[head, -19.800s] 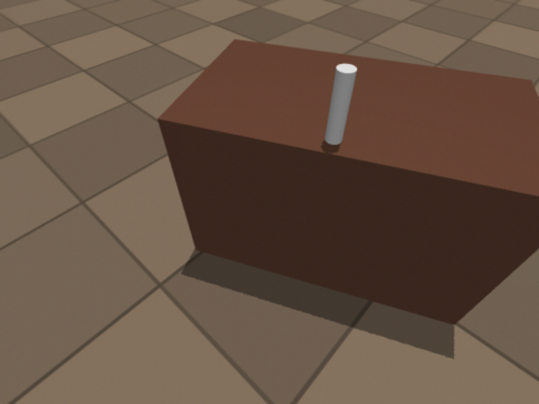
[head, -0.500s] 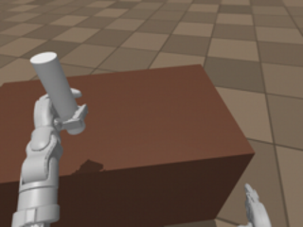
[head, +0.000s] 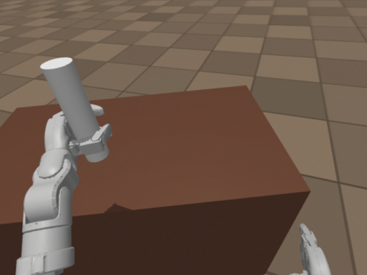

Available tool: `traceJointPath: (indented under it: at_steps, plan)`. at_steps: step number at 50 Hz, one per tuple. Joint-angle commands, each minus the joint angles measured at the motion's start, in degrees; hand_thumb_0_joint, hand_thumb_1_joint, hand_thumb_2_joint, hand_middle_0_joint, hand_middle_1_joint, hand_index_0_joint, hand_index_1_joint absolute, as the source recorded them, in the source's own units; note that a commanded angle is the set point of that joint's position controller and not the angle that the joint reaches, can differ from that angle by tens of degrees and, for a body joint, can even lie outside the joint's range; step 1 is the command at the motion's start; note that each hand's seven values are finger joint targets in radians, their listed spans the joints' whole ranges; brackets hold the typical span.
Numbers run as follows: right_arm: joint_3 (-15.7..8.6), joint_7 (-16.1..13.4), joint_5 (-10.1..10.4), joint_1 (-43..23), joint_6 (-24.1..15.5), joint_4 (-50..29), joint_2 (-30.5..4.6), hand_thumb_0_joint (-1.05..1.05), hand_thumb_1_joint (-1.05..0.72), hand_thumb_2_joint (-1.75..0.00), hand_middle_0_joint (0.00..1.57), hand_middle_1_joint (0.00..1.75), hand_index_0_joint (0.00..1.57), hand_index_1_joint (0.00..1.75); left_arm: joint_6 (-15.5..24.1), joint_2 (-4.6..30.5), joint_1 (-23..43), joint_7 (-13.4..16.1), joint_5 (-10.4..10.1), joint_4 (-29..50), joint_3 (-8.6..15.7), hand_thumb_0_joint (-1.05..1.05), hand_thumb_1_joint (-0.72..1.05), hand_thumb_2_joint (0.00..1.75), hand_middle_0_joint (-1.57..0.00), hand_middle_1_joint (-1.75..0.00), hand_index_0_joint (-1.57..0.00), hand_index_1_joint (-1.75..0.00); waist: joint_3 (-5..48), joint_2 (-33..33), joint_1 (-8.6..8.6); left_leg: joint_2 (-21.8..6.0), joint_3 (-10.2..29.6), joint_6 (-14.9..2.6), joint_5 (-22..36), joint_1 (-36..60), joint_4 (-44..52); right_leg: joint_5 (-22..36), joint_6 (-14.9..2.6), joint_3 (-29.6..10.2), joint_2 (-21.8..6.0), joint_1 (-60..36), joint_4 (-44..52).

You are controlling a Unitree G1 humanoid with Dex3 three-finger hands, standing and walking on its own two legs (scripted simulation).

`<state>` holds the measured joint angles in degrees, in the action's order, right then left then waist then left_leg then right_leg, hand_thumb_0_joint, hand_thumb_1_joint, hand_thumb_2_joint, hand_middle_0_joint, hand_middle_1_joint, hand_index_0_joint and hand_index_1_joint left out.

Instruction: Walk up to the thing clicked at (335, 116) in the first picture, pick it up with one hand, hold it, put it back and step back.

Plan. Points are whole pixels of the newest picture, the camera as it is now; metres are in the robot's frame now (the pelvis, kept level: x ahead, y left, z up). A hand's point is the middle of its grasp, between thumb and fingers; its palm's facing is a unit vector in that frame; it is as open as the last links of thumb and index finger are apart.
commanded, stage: hold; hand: left
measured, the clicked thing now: (80, 115) +0.35 +0.19 +0.24
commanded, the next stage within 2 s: none
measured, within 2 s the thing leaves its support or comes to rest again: neither
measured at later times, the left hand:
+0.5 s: hand (89, 125) +0.34 +0.18 +0.23, palm faces +0.19 -0.98 +0.01, open 6.5 cm
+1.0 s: hand (87, 132) +0.32 +0.18 +0.22, palm faces +0.19 -0.98 +0.01, open 6.5 cm
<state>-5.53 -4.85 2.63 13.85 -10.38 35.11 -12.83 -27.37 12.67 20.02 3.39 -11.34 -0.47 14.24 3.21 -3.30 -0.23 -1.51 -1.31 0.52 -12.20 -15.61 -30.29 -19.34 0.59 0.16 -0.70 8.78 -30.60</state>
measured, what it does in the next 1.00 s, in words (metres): stands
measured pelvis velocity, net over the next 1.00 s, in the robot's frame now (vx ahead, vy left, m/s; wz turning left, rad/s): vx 0.00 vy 0.00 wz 0.01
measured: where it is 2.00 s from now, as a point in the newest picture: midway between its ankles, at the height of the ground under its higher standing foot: outside the picture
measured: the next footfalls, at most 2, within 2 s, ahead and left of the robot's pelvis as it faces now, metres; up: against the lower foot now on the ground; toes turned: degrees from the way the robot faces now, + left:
none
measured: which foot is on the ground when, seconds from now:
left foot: down 0.00-1.00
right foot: down 0.00-1.00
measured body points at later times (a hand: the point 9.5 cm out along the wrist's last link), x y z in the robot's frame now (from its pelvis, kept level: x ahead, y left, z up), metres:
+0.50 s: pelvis +0.00 +0.00 +0.00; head -0.04 -0.02 +0.45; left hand +0.33 +0.23 +0.23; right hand +0.17 -0.25 -0.07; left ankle +0.05 +0.13 -0.73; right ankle -0.03 -0.12 -0.73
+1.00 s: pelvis +0.00 +0.00 +0.00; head -0.04 -0.02 +0.45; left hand +0.31 +0.23 +0.23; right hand +0.17 -0.25 -0.07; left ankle +0.05 +0.13 -0.73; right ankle -0.03 -0.12 -0.73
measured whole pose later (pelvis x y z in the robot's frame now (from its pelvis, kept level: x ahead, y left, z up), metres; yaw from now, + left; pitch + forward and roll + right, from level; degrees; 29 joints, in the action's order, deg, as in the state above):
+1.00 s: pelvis +0.00 +0.00 +0.00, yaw +0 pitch -3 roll +0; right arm -6.3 -4.3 2.8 13.2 -12.7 38.2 -12.8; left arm -36.4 11.7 17.8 3.3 -12.7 11.4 14.4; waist 3.5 -4.1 -1.5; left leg -1.2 -1.1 0.2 -12.3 -15.7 -30.7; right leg -19.3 0.9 0.4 -1.0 8.5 -30.6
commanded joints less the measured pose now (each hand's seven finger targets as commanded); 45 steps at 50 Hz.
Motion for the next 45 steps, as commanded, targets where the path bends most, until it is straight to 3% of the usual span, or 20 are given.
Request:
traceJointPath:
  at_steps: [1, 2, 5, 6, 9, 10, 11, 13, 19, 20, 23, 25, 36, 40, 41, 44, 45]
  plan:
    - [-2.4, -0.5, 0.0, -8.4, -4.2, -10.1, -6.8, 0.00, 0.54, -0.05, 0.05, 0.05, 0.05, 0.05, 5.3, 11.3, 28.6, 0.0, -1.4, 19.3, 3.9, 0.00, 0.46, 1.28, -1.31, -1.39, -1.33, -1.39, 13.0, 2.4, -0.24, 1.0, -0.3, -1.54, 11.1, 12.5, 2.2, 15.2, 0.23, 2.0, 0.7, 4.9, 6.3]
    - [-2.5, -0.5, -0.1, -7.7, -4.3, -9.3, -6.9, 0.00, 0.54, -0.05, 0.05, 0.05, 0.05, 0.05, 5.0, 12.2, 29.4, 0.2, -1.3, 19.6, 4.8, 0.00, 0.45, 1.27, -1.32, -1.40, -1.34, -1.40, 13.7, 2.0, -0.09, 1.1, -0.4, -1.56, 11.3, 13.1, 1.9, 15.6, 0.27, 1.9, 0.6, 4.7, 6.3]
    - [-1.8, -0.5, 0.1, -8.8, -4.4, -9.1, -5.9, 0.00, 0.54, -0.05, 0.05, 0.05, 0.05, 0.05, 3.9, 10.6, 28.4, 0.0, -1.1, 19.1, 3.0, 0.00, 0.44, 1.28, -1.31, -1.40, -1.33, -1.40, 11.9, 1.4, -0.22, 1.4, -0.5, -1.51, 9.4, 12.3, 2.6, 13.8, 0.19, 1.7, 0.4, 5.5, 7.0]
    - [-2.6, -0.5, 0.0, -8.0, -4.6, -8.9, -7.0, 0.00, 0.54, -0.05, 0.05, 0.05, 0.05, 0.05, 3.9, 11.6, 29.1, 0.1, -1.3, 19.6, 4.4, 0.00, 0.45, 1.28, -1.32, -1.40, -1.34, -1.41, 11.9, 2.3, -0.21, 1.1, -0.4, -1.47, 8.8, 12.2, 2.6, 13.0, 0.16, 2.0, 0.7, 5.4, 6.9]
    - [-2.3, -0.4, 0.1, -8.1, -4.8, -9.3, -6.8, 0.00, 0.54, -0.05, 0.05, 0.05, 0.05, 0.05, 2.9, 11.6, 28.9, 0.0, -1.2, 19.4, 4.2, 0.00, 0.45, 1.28, -1.32, -1.40, -1.34, -1.40, 13.0, 2.5, -0.28, 1.2, -0.2, -1.57, 10.0, 13.0, 2.6, 14.2, 0.17, 2.1, 0.7, 5.0, 7.0]
    - [-2.6, -0.4, 0.1, -7.5, -4.9, -9.0, -6.9, 0.00, 0.54, -0.05, 0.05, 0.05, 0.05, 0.05, 3.1, 12.8, 30.5, 0.0, -1.5, 22.8, 4.9, 0.00, 0.44, 1.29, -1.32, -1.41, -1.34, -1.41, 12.7, 1.5, -0.38, 1.2, -0.3, -1.47, 9.6, 12.7, 2.7, 13.9, 0.08, 2.1, 0.6, 4.9, 6.9]
    - [-2.9, -0.4, 0.1, -7.3, -4.9, -8.0, -7.1, 0.00, 0.54, -0.05, 0.05, 0.05, 0.05, 0.05, 2.4, 11.9, 28.6, 0.0, -1.4, 19.1, 4.9, 0.00, 0.44, 1.28, -1.32, -1.41, -1.34, -1.41, 11.9, 1.8, -0.58, 1.1, -0.3, -1.34, 9.3, 12.2, 2.8, 13.2, -0.05, 2.3, 0.9, 5.2, 6.8]
    - [-2.6, -0.2, 0.0, -7.4, -4.9, -7.7, -6.7, 0.00, 0.54, -0.05, 0.05, 0.05, 0.05, 0.05, 1.5, 9.9, 28.8, -0.1, -1.4, 19.7, 3.1, 0.00, 0.44, 1.28, -1.32, -1.41, -1.34, -1.40, 12.0, 1.6, -0.21, 0.9, -0.1, -1.28, 9.9, 12.9, 3.0, 13.7, -0.12, 2.3, 1.0, 5.6, 6.6]
    - [-3.0, -0.1, 0.0, -7.8, -5.2, -8.4, -7.1, 0.00, 0.54, -0.05, 0.05, 0.05, 0.05, 0.05, -0.1, 11.1, 29.4, 0.3, -1.7, 21.3, 4.9, 0.00, 0.41, 1.28, -1.31, -1.41, -1.33, -1.41, 13.0, 3.5, -0.94, 0.9, -0.1, -1.42, 11.3, 12.8, 2.7, 14.8, 0.06, 2.5, 1.0, 4.0, 6.6]
    - [-3.2, 0.0, 0.2, -8.5, -5.1, -7.6, -7.1, 0.00, 0.54, -0.05, 0.05, 0.05, 0.05, 0.05, -0.4, 11.1, 29.9, 0.3, -1.4, 22.5, 4.0, 0.00, 0.42, 1.27, -1.31, -1.41, -1.34, -1.41, 12.0, 1.2, -1.23, 1.1, -0.3, -1.26, 10.8, 12.2, 3.0, 14.5, -0.13, 2.4, 0.9, 4.7, 6.7]
    - [-2.8, 0.0, 0.2, -8.1, -5.3, -8.5, -6.7, 0.00, 0.54, -0.05, 0.05, 0.05, 0.05, 0.05, -1.0, 10.5, 29.2, 0.2, -1.7, 22.8, 4.1, 0.00, 0.44, 1.30, -1.33, -1.43, -1.35, -1.43, 12.5, 3.0, -0.73, 1.2, -0.3, -1.53, 10.5, 12.9, 2.6, 14.4, 0.17, 2.3, 0.8, 4.4, 6.7]
    - [-3.0, 0.0, 0.2, -8.9, -5.3, -7.7, -6.8, 0.00, 0.54, -0.05, 0.05, 0.05, 0.05, 0.05, -1.1, 11.4, 29.3, 0.2, -1.7, 24.4, 4.7, 0.00, 0.41, 1.29, -1.33, -1.43, -1.35, -1.42, 11.5, 1.1, -1.35, 1.1, -0.2, -1.18, 10.1, 12.0, 3.0, 13.5, -0.22, 2.6, 1.0, 5.2, 6.7]
    - [-2.9, 0.7, 0.5, -8.9, -5.3, -7.9, -6.8, 0.00, 0.54, -0.05, 0.05, 0.05, 0.05, 0.05, -3.5, 9.2, 26.8, 0.1, -2.2, 27.0, 3.3, 0.00, 0.44, 1.32, -1.34, -1.45, -1.36, -1.45, 11.2, 1.7, -1.21, 1.2, -0.1, -1.19, 9.0, 12.0, 2.8, 12.5, -0.24, 2.6, 1.0, 5.8, 6.5]
    - [-3.6, 0.4, 0.2, -8.3, -5.6, -7.0, -7.4, 0.00, 0.54, -0.05, 0.05, 0.05, 0.05, 0.05, -3.5, 10.4, 27.0, 0.3, -2.2, 27.4, 4.7, 0.00, 0.46, 1.33, -1.36, -1.47, -1.38, -1.46, 11.7, 2.9, -0.95, 1.4, -0.2, -1.54, 7.7, 11.8, 2.6, 11.5, -0.01, 2.3, 0.8, 5.6, 6.9]
    - [-3.1, 0.4, 0.3, -9.4, -5.7, -6.6, -7.0, 0.00, 0.54, -0.05, 0.05, 0.05, 0.05, 0.05, -3.4, 10.4, 27.3, 0.5, -2.0, 28.5, 4.5, 0.00, 0.47, 1.32, -1.36, -1.47, -1.38, -1.46, 11.4, 1.7, -1.71, 1.5, -0.2, -1.35, 7.4, 11.3, 2.7, 11.1, -0.16, 2.4, 0.7, 5.8, 6.7]
    - [-2.8, 0.3, 0.3, -9.5, -6.0, -7.1, -6.8, 0.00, 0.54, -0.05, 0.05, 0.05, 0.05, 0.05, -3.1, 9.2, 25.7, 0.4, -2.2, 28.5, 3.5, 0.00, 0.48, 1.32, -1.35, -1.46, -1.38, -1.46, 10.8, 1.8, -1.09, 1.3, -0.1, -1.25, 6.0, 11.5, 3.0, 9.6, -0.22, 2.6, 1.0, 6.6, 6.8]
    - [-3.2, 0.0, 0.2, -8.8, -6.0, -6.6, -7.3, 0.00, 0.54, -0.05, 0.05, 0.05, 0.05, 0.05, -3.2, 9.9, 25.1, 0.3, -2.1, 26.9, 4.3, 0.00, 0.49, 1.33, -1.36, -1.46, -1.38, -1.46, 11.2, 3.3, -0.78, 1.2, 0.1, -1.43, 5.8, 11.7, 2.8, 9.6, -0.08, 2.5, 1.0, 6.5, 6.9]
